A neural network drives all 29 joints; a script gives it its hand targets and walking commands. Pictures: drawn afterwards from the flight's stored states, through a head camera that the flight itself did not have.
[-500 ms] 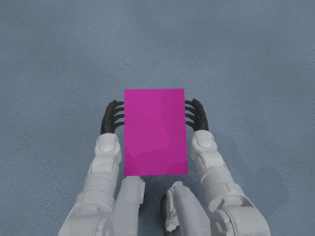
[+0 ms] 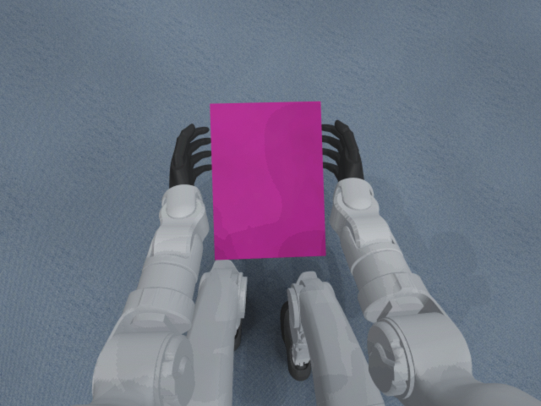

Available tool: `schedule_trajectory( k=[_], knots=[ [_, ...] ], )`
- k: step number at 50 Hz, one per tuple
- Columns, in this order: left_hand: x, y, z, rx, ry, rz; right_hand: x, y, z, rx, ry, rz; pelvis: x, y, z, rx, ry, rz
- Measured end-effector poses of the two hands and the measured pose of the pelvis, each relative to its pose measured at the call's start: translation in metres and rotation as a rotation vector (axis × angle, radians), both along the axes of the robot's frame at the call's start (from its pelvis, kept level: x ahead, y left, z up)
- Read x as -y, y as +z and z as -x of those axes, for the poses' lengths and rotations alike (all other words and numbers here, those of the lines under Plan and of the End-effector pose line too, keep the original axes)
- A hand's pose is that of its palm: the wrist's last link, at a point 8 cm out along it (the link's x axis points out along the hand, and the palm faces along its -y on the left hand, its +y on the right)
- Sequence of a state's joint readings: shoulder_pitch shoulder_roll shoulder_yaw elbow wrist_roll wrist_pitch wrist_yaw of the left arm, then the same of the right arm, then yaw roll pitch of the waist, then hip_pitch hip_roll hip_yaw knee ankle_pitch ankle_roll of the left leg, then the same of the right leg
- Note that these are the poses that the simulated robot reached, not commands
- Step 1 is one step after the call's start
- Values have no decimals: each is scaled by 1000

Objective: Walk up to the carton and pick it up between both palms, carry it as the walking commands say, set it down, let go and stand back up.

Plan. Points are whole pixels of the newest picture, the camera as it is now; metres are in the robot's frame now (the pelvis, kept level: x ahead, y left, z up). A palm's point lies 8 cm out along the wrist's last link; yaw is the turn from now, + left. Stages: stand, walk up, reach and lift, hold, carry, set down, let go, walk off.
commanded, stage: set down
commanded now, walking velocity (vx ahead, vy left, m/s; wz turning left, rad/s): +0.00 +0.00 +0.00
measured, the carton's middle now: (265, 186) +0.43 +0.02 -0.19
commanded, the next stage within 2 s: none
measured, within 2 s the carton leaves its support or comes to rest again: neither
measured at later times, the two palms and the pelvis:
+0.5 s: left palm (198, 175) +0.44 +0.13 -0.18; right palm (337, 167) +0.46 -0.11 -0.18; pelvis -0.03 +0.01 -0.09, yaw -1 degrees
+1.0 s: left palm (206, 171) +0.48 +0.13 -0.27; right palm (325, 166) +0.49 -0.11 -0.27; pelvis -0.03 +0.00 -0.15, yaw -3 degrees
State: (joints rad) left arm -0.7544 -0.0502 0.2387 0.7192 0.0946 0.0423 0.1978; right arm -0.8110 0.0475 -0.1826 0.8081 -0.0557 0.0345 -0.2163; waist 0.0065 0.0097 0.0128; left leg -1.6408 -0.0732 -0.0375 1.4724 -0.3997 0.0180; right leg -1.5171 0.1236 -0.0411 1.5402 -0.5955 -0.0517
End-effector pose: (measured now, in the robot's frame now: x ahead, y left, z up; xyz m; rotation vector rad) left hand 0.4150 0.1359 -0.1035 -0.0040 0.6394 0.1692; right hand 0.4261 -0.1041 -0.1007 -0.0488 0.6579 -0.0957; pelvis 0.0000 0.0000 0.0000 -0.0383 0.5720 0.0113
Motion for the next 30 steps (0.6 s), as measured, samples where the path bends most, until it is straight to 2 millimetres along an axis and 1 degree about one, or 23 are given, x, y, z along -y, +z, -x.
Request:
schedule_trajectory(
  k=[2,6,14,21,26,30],
  knots=[
    [0,-5,-1,2,4,-1,0,-5,-3,5,6,5,-3,-7,3,3,-2,3],
    [-2,-22,-3,-33,15,0,-3,-20,-8,-27,12,-1,-7,-25,11,2,-7,6],
    [-7,-39,-19,-6,51,30,-9,-33,-27,1,26,6,-12,-59,22,15,-4,13],
    [1,-60,-27,-16,37,31,-1,-56,-31,-11,8,0,-11,-80,27,-1,-12,20],
    [5,-82,-30,-46,44,34,4,-79,-34,-42,13,1,-7,-94,29,-19,-19,7],
    [8,-96,-37,-33,37,41,7,-92,-39,-29,6,5,-3,-104,29,-29,-29,1]
  ],
)
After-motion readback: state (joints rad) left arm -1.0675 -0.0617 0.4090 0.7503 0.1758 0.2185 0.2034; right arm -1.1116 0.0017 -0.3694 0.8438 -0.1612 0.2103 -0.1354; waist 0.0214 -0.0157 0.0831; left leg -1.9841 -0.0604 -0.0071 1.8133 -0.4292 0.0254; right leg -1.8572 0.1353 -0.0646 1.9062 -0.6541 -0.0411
